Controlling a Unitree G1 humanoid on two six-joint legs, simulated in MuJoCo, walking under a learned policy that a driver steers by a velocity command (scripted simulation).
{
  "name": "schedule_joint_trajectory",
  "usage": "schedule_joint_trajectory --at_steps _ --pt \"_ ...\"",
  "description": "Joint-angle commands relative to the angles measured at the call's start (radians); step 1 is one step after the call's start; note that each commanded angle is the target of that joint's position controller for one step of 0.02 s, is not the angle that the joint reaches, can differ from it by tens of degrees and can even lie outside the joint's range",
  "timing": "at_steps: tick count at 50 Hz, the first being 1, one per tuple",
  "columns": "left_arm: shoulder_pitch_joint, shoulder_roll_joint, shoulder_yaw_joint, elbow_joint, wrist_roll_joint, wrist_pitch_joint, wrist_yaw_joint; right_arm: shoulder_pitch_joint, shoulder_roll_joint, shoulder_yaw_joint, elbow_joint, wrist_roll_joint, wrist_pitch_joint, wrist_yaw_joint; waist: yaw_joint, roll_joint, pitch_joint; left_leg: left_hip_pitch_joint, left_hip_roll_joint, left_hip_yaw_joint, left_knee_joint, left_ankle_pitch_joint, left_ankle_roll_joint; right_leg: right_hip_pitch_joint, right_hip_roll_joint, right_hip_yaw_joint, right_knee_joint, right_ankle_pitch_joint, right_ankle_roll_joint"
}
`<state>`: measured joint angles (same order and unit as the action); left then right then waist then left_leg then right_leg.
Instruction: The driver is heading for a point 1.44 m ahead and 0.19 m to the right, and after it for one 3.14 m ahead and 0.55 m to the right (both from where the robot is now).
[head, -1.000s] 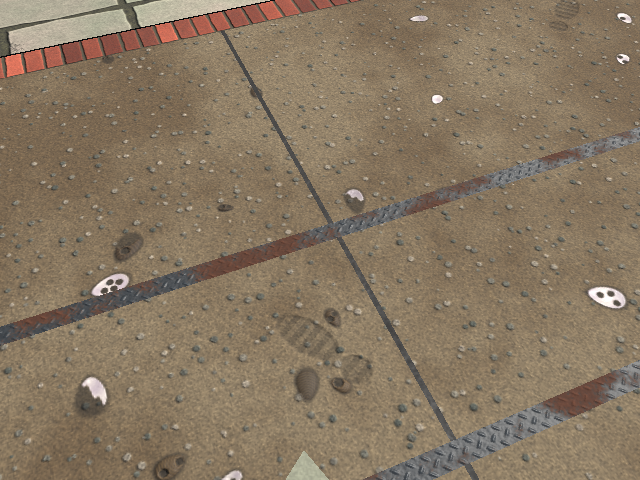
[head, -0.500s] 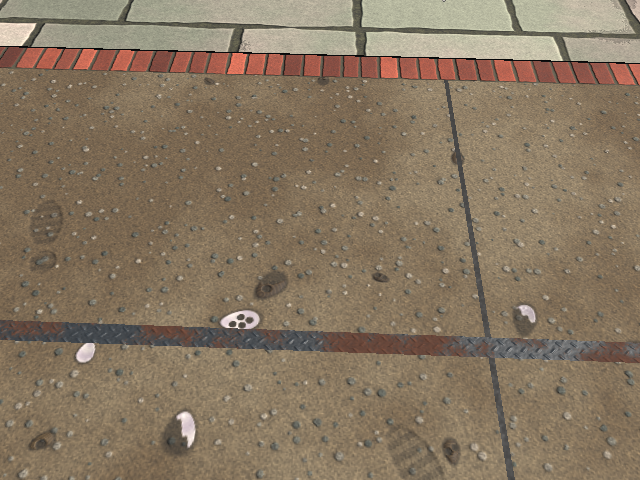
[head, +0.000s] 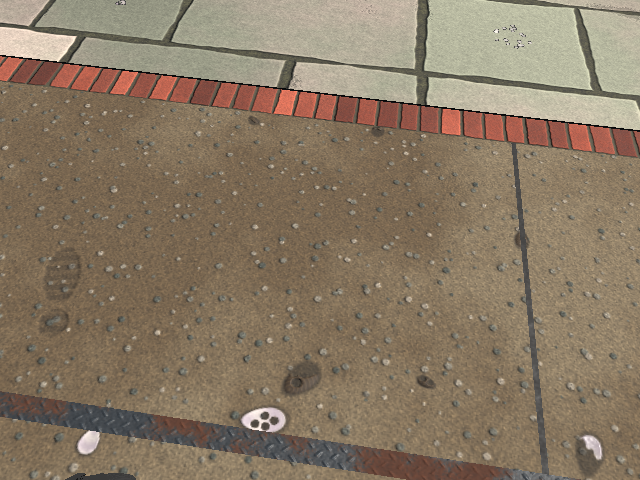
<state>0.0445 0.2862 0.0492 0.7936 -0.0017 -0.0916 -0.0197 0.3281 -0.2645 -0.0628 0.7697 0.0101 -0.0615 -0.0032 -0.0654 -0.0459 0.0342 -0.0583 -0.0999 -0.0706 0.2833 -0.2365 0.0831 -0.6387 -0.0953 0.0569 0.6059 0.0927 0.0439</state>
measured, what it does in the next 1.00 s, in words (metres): walks ahead: right foot, then left foot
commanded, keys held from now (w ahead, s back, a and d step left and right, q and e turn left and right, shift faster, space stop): w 1.00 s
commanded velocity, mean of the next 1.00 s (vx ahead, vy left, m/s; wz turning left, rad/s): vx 0.50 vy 0.00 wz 0.05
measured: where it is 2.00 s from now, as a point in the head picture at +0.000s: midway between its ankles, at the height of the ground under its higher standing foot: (298, 228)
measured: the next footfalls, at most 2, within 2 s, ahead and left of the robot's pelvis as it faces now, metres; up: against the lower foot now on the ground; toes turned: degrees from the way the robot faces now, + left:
right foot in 0.14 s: +0.28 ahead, -0.15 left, +0.00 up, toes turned +1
left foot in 0.68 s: +0.57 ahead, +0.10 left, +0.00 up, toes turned +3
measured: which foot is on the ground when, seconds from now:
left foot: down 0.00-0.16, up 0.18-0.66, down 0.68-1.00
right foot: up 0.00-0.12, down 0.14-0.70, up 0.72-1.00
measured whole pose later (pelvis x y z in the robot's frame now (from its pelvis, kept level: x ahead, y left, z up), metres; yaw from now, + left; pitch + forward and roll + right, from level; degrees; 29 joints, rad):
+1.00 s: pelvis +0.56 +0.01 +0.00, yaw +1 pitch +1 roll +1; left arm 0.12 0.30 0.05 0.83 0.00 -0.06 -0.01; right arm 0.34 -0.26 -0.05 0.87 0.00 -0.08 0.01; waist -0.06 -0.05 0.01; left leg -0.08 -0.07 0.05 0.23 -0.17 0.06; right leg -0.67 -0.13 0.04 0.79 -0.04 0.01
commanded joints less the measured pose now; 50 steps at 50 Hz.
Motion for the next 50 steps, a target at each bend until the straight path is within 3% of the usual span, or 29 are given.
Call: schedule_joint_trajectory --at_steps 1,5,6,7,8,9,10,11,12,13,14,16,18,24,27,30,32,33,34,35,36,37,38,39,40,42,44,47,50 --pt "-0.131 0.075 0.011 -0.093 -0.007 -0.021 -0.012 0.054 -0.168 -0.044 -0.014 0.005 -0.009 -0.005 -0.026 0.116 0.029 -0.035 0.274 -0.137 -0.072 0.201 0.133 0.049 0.031 -0.022 -0.074 0.036 -0.023" --pt "-0.092 0.105 0.019 -0.094 -0.006 -0.032 -0.026 0.065 -0.181 -0.051 0.011 0.004 0.009 -0.014 0.010 0.146 0.014 0.103 0.328 -0.168 0.026 0.396 0.105 0.077 0.053 -0.036 -0.121 -0.124 -0.081" --pt "-0.023 0.124 0.030 -0.076 -0.005 -0.034 -0.024 0.047 -0.186 -0.051 0.008 0.004 0.014 -0.015 0.052 0.154 -0.026 0.106 0.308 -0.149 0.102 0.561 0.090 0.180 0.082 -0.066 -0.139 -0.148 -0.103" --pt "0.110 0.159 0.049 -0.037 -0.001 -0.035 -0.018 0.035 -0.171 -0.043 0.004 0.000 0.018 -0.015 0.117 0.137 -0.119 0.071 0.254 -0.107 0.260 0.669 0.065 0.373 0.091 -0.079 -0.145 -0.116 -0.135" --pt "0.284 0.212 0.062 -0.009 0.012 -0.035 -0.013 0.036 -0.131 -0.024 -0.018 -0.015 0.020 -0.016 0.183 0.056 -0.270 -0.099 0.192 -0.066 0.536 0.477 0.030 0.665 -0.060 0.090 -0.106 -0.097 -0.202" --pt "0.374 0.278 0.083 0.027 0.008 -0.025 -0.017 0.182 -0.036 0.002 -0.021 0.000 0.002 -0.008 0.128 -0.236 -0.396 -0.499 0.017 -0.008 0.898 -0.155 -0.054 1.018 -0.275 0.550 -0.191 -0.324 -0.362" --pt "0.376 0.180 0.056 0.032 -0.019 -0.024 -0.022 0.134 -0.109 -0.006 -0.011 0.013 -0.011 -0.007 0.167 -0.180 -0.365 -0.638 0.035 -0.109 1.007 -0.334 -0.048 1.022 -0.277 0.690 -0.304 -0.531 -0.349" --pt "0.300 0.140 0.042 0.018 -0.018 -0.021 -0.018 0.026 -0.163 -0.021 -0.040 0.029 -0.020 -0.004 0.169 -0.101 -0.208 -0.703 0.089 -0.094 1.028 -0.256 -0.039 0.896 -0.249 0.549 -0.324 -0.544 -0.302" --pt "0.229 0.125 0.035 0.001 -0.004 -0.015 -0.014 -0.040 -0.160 -0.018 -0.056 0.023 -0.025 -0.006 0.145 -0.019 -0.130 -0.679 0.141 -0.050 0.988 -0.172 -0.036 0.761 -0.210 0.437 -0.341 -0.454 -0.276" --pt "0.189 0.105 0.028 -0.003 0.005 -0.014 -0.013 -0.072 -0.152 -0.022 -0.064 0.008 -0.028 -0.006 0.122 0.003 -0.066 -0.658 0.172 -0.035 0.925 -0.118 -0.042 0.647 -0.180 0.364 -0.366 -0.348 -0.277" --pt "0.172 0.089 0.021 -0.004 0.015 -0.017 -0.012 -0.059 -0.142 -0.025 -0.061 0.001 -0.024 -0.005 0.092 -0.018 -0.060 -0.600 0.201 -0.037 0.880 -0.080 -0.043 0.583 -0.152 0.311 -0.385 -0.266 -0.268" --pt "0.173 0.090 0.019 0.006 0.009 -0.021 -0.011 -0.023 -0.106 -0.020 -0.049 0.002 -0.012 -0.003 0.067 -0.039 -0.061 -0.553 0.216 -0.020 0.816 -0.064 -0.056 0.530 -0.128 0.239 -0.424 -0.179 -0.277" --pt "0.188 0.118 0.025 0.020 0.000 -0.024 -0.005 -0.060 -0.087 -0.013 -0.062 -0.005 -0.004 -0.005 0.067 -0.029 -0.035 -0.581 0.229 0.000 0.733 -0.024 -0.078 0.500 -0.130 0.185 -0.458 -0.106 -0.293" --pt "0.260 0.152 0.032 0.057 -0.013 -0.007 0.012 -0.254 -0.052 0.006 -0.103 -0.003 -0.017 0.008 0.127 -0.010 0.003 -0.548 0.199 0.050 0.370 0.297 -0.098 0.506 -0.070 0.030 -0.485 -0.042 -0.244" --pt "0.322 0.158 0.033 0.087 -0.018 0.006 0.013 -0.341 -0.055 0.009 -0.129 0.006 -0.024 0.022 0.158 -0.010 0.024 -0.543 0.178 0.059 0.284 0.327 -0.091 0.570 -0.100 0.033 -0.463 -0.051 -0.241" --pt "0.341 0.170 0.038 0.108 -0.022 0.024 0.019 -0.378 -0.074 0.005 -0.151 0.008 -0.031 0.038 0.146 -0.021 0.033 -0.557 0.166 0.051 0.229 0.241 -0.058 0.676 -0.151 0.049 -0.405 0.014 -0.224" --pt "0.321 0.188 0.045 0.108 -0.022 0.034 0.024 -0.314 -0.105 -0.007 -0.137 0.006 -0.034 0.041 0.096 -0.040 -0.008 -0.450 0.136 0.074 0.204 0.172 -0.028 0.710 -0.157 0.041 -0.318 0.194 -0.204" --pt "0.299 0.187 0.044 0.105 -0.022 0.040 0.026 -0.205 -0.134 -0.025 -0.104 0.002 -0.035 0.038 0.032 -0.035 -0.074 -0.293 0.108 0.102 0.177 0.181 -0.002 0.692 -0.124 0.008 -0.193 0.338 -0.183" --pt "0.298 0.158 0.031 0.094 -0.013 0.041 0.028 -0.043 -0.185 -0.048 -0.057 -0.004 -0.033 0.029 -0.037 -0.010 -0.189 -0.037 0.140 0.074 0.202 0.206 0.036 0.586 -0.072 -0.030 0.008 0.312 -0.152" --pt "0.375 0.067 0.000 0.061 0.004 0.028 0.024 0.092 -0.283 -0.070 -0.038 -0.025 -0.029 0.020 -0.039 0.172 -0.359 0.366 0.392 -0.284 0.223 0.169 0.162 0.236 0.043 -0.085 0.386 -0.042 -0.090" --pt "0.408 0.035 -0.013 0.077 -0.004 0.007 0.017 0.125 -0.253 -0.063 -0.018 -0.005 -0.021 0.024 -0.034 0.330 -0.447 0.487 0.503 -0.637 0.070 0.006 0.259 0.005 0.153 -0.007 0.611 -0.656 -0.065" --pt "0.331 0.141 0.014 0.060 -0.029 -0.010 0.009 0.075 -0.188 -0.040 -0.025 0.002 -0.020 0.024 -0.046 0.234 -0.316 0.394 0.470 -0.567 0.031 -0.103 0.213 -0.103 0.087 0.059 0.695 -0.649 -0.081" --pt "0.246 0.151 0.017 0.034 -0.043 -0.020 0.005 0.006 -0.161 -0.030 -0.036 -0.002 -0.019 0.022 -0.028 0.183 -0.195 0.254 0.430 -0.430 0.009 -0.079 0.179 -0.126 0.038 0.030 0.677 -0.562 -0.092" --pt "0.208 0.140 0.017 0.027 -0.032 -0.020 0.008 -0.055 -0.140 -0.023 -0.038 -0.009 -0.021 0.024 0.002 0.119 -0.110 0.112 0.389 -0.332 -0.029 -0.002 0.163 -0.099 0.000 0.008 0.614 -0.483 -0.087" --pt "0.208 0.136 0.023 0.031 -0.018 -0.011 0.012 -0.097 -0.111 -0.015 -0.043 -0.016 -0.027 0.026 0.035 0.122 -0.075 0.017 0.356 -0.267 -0.060 0.073 0.149 -0.046 -0.031 0.014 0.552 -0.428 -0.081" --pt "0.250 0.094 0.018 0.046 -0.013 0.011 0.013 -0.121 -0.106 -0.014 -0.036 -0.017 -0.036 0.030 0.075 0.137 -0.064 -0.083 0.329 -0.199 -0.115 0.147 0.154 0.038 -0.047 0.011 0.502 -0.380 -0.064" --pt "0.228 0.076 0.015 0.037 -0.006 0.026 0.018 -0.110 -0.128 -0.020 -0.017 -0.012 -0.046 0.028 0.086 0.124 -0.040 -0.120 0.324 -0.141 -0.149 0.206 0.168 0.020 -0.054 0.003 0.435 -0.325 -0.044" --pt "0.127 0.067 0.012 0.005 0.002 0.025 0.017 -0.072 -0.149 -0.025 0.013 -0.011 -0.043 0.015 0.063 0.100 -0.009 -0.107 0.305 -0.071 -0.172 0.243 0.156 -0.029 -0.052 -0.002 0.258 -0.157 -0.024" --pt "0.024 0.045 0.003 -0.020 -0.002 0.015 0.007 -0.029 -0.165 -0.026 0.041 -0.004 -0.037 0.005 0.027 0.099 0.011 -0.103 0.275 -0.003 -0.176 0.246 0.125 0.018 -0.019 -0.033 0.070 -0.009 -0.025"
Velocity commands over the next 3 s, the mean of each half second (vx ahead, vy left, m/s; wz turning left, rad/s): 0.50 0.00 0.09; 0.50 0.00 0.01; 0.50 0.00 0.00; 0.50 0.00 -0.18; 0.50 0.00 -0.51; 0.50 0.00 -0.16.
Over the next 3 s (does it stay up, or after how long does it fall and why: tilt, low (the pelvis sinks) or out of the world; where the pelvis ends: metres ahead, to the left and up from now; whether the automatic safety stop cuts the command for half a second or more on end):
stays up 1.69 -0.12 0.00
